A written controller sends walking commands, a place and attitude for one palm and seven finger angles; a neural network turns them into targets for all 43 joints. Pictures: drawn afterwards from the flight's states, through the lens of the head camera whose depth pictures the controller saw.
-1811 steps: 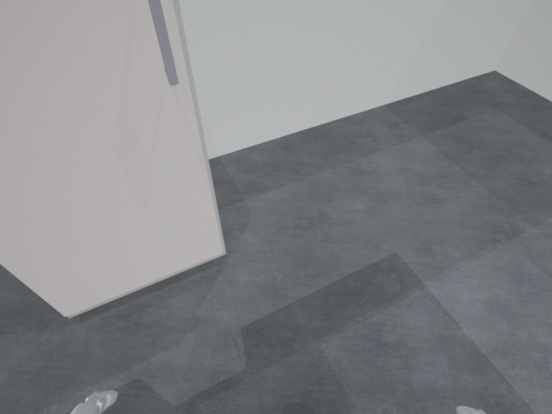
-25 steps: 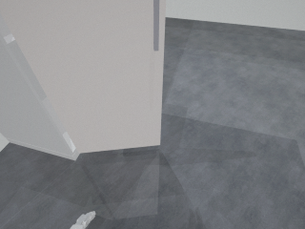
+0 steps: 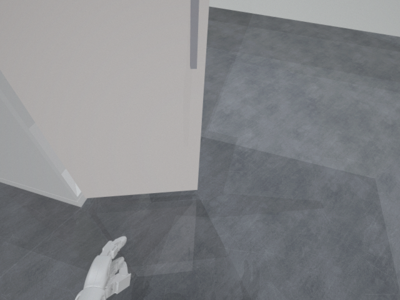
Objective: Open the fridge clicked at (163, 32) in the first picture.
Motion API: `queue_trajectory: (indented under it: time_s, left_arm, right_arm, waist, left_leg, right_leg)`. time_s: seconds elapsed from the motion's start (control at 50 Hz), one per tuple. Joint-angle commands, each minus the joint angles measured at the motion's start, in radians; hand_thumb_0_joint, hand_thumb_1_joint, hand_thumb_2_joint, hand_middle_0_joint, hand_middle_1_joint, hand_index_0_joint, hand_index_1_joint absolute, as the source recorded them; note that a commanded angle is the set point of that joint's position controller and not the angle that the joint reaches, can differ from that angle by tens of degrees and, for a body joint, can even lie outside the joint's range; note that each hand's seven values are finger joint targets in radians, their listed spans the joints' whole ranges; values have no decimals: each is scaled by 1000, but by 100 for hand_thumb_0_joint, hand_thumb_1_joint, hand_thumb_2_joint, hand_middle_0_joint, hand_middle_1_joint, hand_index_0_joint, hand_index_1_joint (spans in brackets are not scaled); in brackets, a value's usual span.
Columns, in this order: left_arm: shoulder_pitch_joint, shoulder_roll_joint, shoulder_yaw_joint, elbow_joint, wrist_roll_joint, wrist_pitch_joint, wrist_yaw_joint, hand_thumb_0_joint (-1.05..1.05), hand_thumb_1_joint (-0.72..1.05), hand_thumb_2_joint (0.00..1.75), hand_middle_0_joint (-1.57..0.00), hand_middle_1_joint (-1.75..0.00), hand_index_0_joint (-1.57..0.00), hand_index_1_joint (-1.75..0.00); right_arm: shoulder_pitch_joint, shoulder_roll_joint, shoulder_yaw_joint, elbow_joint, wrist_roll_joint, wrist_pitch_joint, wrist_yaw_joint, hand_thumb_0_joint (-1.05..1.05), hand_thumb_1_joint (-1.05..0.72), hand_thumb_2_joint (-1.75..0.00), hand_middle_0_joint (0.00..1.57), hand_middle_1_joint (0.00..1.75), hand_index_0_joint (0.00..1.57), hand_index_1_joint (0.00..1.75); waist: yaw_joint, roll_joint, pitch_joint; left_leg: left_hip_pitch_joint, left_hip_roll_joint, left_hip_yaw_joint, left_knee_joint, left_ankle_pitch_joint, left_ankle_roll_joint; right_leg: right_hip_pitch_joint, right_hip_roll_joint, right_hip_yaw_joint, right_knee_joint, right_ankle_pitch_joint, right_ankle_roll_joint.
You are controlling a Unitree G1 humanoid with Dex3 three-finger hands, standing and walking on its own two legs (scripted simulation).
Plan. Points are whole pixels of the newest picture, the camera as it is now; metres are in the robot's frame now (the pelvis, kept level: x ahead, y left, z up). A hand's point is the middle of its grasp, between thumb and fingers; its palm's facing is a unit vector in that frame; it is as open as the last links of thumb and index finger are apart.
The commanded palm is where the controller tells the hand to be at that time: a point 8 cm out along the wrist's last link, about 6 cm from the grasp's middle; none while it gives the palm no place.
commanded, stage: stop stepping back and stand still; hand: right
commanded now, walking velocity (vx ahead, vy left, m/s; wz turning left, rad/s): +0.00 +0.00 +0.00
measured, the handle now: (193, 23) +0.71 +0.07 +0.21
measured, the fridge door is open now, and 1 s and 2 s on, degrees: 67 67 67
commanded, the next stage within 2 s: let the arm hang, fingers relaxed in 0.26 s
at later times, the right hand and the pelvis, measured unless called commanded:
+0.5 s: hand (364, 275) +0.19 -0.28 +0.00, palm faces +0.16 +0.86 -0.49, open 7.4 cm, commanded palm none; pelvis -0.02 -0.02 -0.01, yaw -1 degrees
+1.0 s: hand out of the picture -0.07 -0.23 -0.16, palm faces +0.01 +0.97 -0.24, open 7.3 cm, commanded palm none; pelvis -0.04 -0.03 +0.01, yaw +0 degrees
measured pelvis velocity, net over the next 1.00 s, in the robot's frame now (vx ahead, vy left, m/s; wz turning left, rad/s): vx -0.04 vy -0.03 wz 0.00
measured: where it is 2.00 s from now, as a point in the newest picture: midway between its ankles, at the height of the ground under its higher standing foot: outside the picture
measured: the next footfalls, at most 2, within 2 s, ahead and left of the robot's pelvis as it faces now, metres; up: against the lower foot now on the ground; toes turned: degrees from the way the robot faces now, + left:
none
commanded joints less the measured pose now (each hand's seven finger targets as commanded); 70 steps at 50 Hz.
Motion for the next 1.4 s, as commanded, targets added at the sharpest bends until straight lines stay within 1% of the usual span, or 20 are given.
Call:
queue_trajectory:
  time_s: [0.0, 0.04, 0.12, 0.16, 0.2, 0.26, 0.32, 0.34, 0.36, 0.38, 0.42, 0.46, 0.5, 0.54, 0.56, 0.64, 0.72, 0.8, 0.98, 1.38]
  left_arm:
    - [-46, 153, 63, -134, 0, -32, 32, 0, 90, 90, -20, -30, -20, -30]
    - [-53, 152, 56, -143, 4, -31, 38, 0, 90, 90, -20, -30, -20, -30]
    - [-68, 142, 50, -156, 8, -47, 45, 0, 90, 90, -20, -30, -20, -30]
    - [-69, 146, 53, -161, 9, -50, 44, 0, 90, 90, -20, -30, -20, -30]
    - [-62, 135, 50, -161, 9, -45, 38, 0, 90, 90, -20, -30, -20, -30]
    - [-48, 135, 57, -162, 6, -33, 33, 0, 90, 90, -20, -30, -20, -30]
    - [-46, 140, 58, -160, 2, -25, 35, 0, 90, 90, -20, -30, -20, -30]
    - [-123, 336, 86, 17, -10, -70, -55, 0, 90, 90, -20, -30, -20, -30]
    - [-47, 274, 100, 29, 4, -30, -53, 0, 90, 90, -20, -30, -20, -30]
    - [-23, 276, 96, 22, 8, -7, -50, 0, 90, 90, -20, -30, -20, -30]
    - [-28, 254, 68, 39, 26, 24, -49, 0, 90, 90, -20, -30, -20, -30]
    - [-22, 247, 58, 53, 38, 42, -49, 0, 90, 90, -20, -30, -20, -30]
    - [0, 245, 53, 81, 50, 55, -46, 0, 90, 90, -20, -30, -20, -30]
    - [8, 223, 43, 119, 56, 68, -42, 0, 90, 90, -20, -30, -20, -30]
    - [10, 214, 35, 136, 57, 72, -43, 0, 90, 90, -20, -30, -20, -30]
    - [8, 174, 20, 225, 53, 83, -37, 0, 90, 90, -20, -30, -20, -30]
    - [57, 140, 28, 286, 53, 98, -28, 0, 90, 90, -20, -30, -20, -30]
    - [121, 136, 38, 331, 45, 101, -22, 0, 90, 90, -20, -30, -20, -30]
    - [181, 116, 42, 417, 43, 95, -15, 0, 90, 90, -20, -30, -20, -30]
    - [146, 86, 37, 479, 43, 81, -11, 0, 90, 90, -20, -30, -20, -30]
  right_arm:
    - [-38, -75, -19, -30, -3, 2, -6, 0, -90, -90, 20, 30, 20, 30]
    - [-93, -70, 20, -112, -14, -3, -6, 0, -90, -90, 20, 30, 20, 30]
    - [-159, -121, 4, -317, -25, -24, -25, 0, -90, -90, 20, 30, 20, 30]
    - [-114, -181, -61, -361, -26, -31, -37, 0, -90, -90, 20, 30, 20, 30]
    - [-48, -166, -79, -351, -20, -41, -40, 0, -90, -90, 20, 30, 20, 30]
    - [59, -146, -112, -233, -8, -43, -36, 0, -90, -90, 20, 30, 20, 30]
    - [45, -100, -87, -154, 4, -43, -25, 0, -90, -90, 20, 30, 20, 30]
    - [-108, 42, 401, 535, -86, 126, 128, 0, -90, -90, 20, 30, 20, 30]
    - [-128, 87, 395, 563, -88, 203, 151, 0, -90, -90, 20, 30, 20, 30]
    - [-137, 88, 386, 573, -88, 230, 154, 0, -90, -90, 20, 30, 20, 30]
    - [-204, 102, 404, 673, -88, 232, 161, 0, -90, -90, 20, 30, 20, 30]
    - [-274, 87, 423, 776, -94, 234, 160, 0, -90, -90, 20, 30, 20, 30]
    - [-310, 85, 436, 894, -93, 237, 155, 0, -90, -90, 20, 30, 20, 30]
    - [-332, 108, 457, 1008, -87, 246, 146, 0, -90, -90, 20, 30, 20, 30]
    - [-337, 108, 466, 1059, -85, 250, 142, 0, -90, -90, 20, 30, 20, 30]
    - [-302, 129, 482, 1254, -75, 251, 137, 0, -90, -90, 20, 30, 20, 30]
    - [-263, 158, 475, 1373, -75, 249, 134, 0, -90, -90, 20, 30, 20, 30]
    - [-267, 168, 484, 1451, -74, 242, 133, 0, -90, -90, 20, 30, 20, 30]
    - [-245, 196, 492, 1553, -75, 238, 125, 0, -90, -90, 20, 30, 20, 30]
    - [-285, 215, 485, 1587, -75, 232, 119, 0, -90, -90, 20, 30, 20, 30]
  waist:
    - [15, 129, -170]
    - [5, 91, -194]
    - [-12, -35, -218]
    - [-19, -87, -210]
    - [-19, -128, -188]
    - [-15, -92, -155]
    - [-2, -40, -142]
    - [39, -13, -60]
    - [33, 14, -124]
    - [31, 12, -100]
    - [4, 112, -88]
    - [8, 261, -72]
    - [16, 307, -86]
    - [12, 234, -88]
    - [6, 152, -83]
    - [-10, -78, -28]
    - [-9, -177, -19]
    - [1, -31, -4]
    - [2, 78, 49]
    - [-1, 14, 62]
  left_leg:
    - [125, 132, -129, -11, 579, 6]
    - [121, 108, -88, 17, 580, -9]
    - [120, 93, -65, 37, 532, -1]
    - [129, 89, -64, 29, 485, 4]
    - [144, 81, -61, 17, 444, 7]
    - [157, 81, -77, -28, 390, 11]
    - [143, 80, -96, -52, 365, 6]
    - [-12, 182, -49, 58, 486, 12]
    - [-60, 181, -114, 17, 383, 23]
    - [-78, 160, -82, 6, 243, 17]
    - [-68, 133, -58, 12, 94, 2]
    - [-65, 139, -82, -20, 89, 14]
    - [-55, 155, -116, -28, 158, 31]
    - [-44, 143, -116, -23, 177, 22]
    - [-16, 129, -107, -17, 158, 12]
    - [18, 105, -106, -76, 50, 9]
    - [45, 94, -83, -121, 14, 21]
    - [32, 99, -87, -157, -4, 21]
    - [-12, 100, -90, -163, 14, 14]
    - [25, 110, -91, -155, 116, 4]
  right_leg:
    - [84, -71, 61, -101, 417, -17]
    - [129, -90, 81, -91, 551, -26]
    - [170, -83, 84, -84, 624, -24]
    - [145, -80, 89, -93, 591, -17]
    - [106, -76, 88, -108, 545, -12]
    - [39, -71, 89, -122, 424, -5]
    - [16, -72, 88, -136, 331, -6]
    - [-37, -74, 71, 37, 382, -7]
    - [19, -94, 83, 16, 363, 5]
    - [-2, -105, 100, -19, 279, -9]
    - [-99, -117, 154, -70, 141, -48]
    - [-87, -90, 160, -64, 147, -48]
    - [-32, -61, 148, -48, 201, -47]
    - [6, -60, 142, -80, 242, -44]
    - [-2, -62, 149, -114, 258, -41]
    - [-23, -53, 135, -205, 87, -35]
    - [-42, -52, 140, -251, -90, -34]
    - [-29, -64, 148, -256, -91, -35]
    - [7, -79, 148, -281, -49, -46]
    - [46, -75, 122, -291, 91, -32]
